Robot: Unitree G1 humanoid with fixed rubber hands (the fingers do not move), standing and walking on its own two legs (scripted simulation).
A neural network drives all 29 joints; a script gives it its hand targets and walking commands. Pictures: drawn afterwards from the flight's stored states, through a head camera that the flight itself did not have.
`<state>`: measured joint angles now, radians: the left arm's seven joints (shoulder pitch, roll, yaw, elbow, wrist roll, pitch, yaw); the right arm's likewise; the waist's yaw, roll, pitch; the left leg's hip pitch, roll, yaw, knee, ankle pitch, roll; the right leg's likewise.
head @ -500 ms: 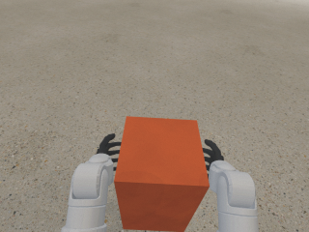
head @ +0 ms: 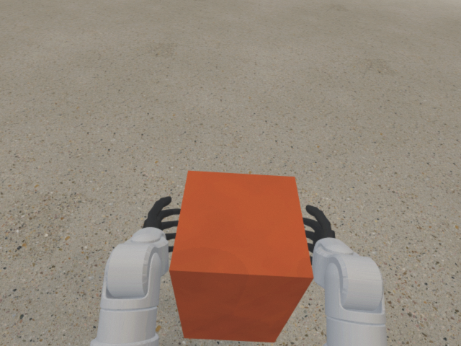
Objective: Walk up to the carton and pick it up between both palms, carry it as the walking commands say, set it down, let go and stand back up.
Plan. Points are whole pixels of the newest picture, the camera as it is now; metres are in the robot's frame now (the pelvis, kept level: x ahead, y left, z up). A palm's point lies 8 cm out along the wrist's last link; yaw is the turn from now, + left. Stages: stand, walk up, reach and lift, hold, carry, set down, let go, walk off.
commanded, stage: carry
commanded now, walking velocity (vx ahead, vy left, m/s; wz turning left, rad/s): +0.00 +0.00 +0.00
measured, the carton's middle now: (234, 264) +0.29 +0.00 +0.01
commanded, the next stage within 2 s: hold in 0.66 s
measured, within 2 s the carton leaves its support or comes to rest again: neither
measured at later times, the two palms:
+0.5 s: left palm (160, 241) +0.28 +0.12 +0.09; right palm (330, 251) +0.28 -0.14 +0.09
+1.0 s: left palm (170, 265) +0.26 +0.11 +0.05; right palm (334, 267) +0.27 -0.16 +0.05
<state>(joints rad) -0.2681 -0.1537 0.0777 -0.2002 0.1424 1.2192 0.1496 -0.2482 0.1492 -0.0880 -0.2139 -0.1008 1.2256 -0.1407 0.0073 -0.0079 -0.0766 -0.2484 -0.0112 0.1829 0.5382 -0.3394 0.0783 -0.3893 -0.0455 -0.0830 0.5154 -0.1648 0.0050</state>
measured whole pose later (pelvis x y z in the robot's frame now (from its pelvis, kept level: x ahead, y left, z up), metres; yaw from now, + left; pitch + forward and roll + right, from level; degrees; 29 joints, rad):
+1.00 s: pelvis -0.01 -0.04 +0.01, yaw +12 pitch -10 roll +0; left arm -0.27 -0.15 0.06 0.33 0.25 0.71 0.09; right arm -0.20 0.14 -0.16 0.19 -0.22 0.77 -0.05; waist -0.10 0.02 0.05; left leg -0.02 -0.06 -0.06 0.44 -0.25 0.04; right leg -0.08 0.03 0.11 0.40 -0.15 0.02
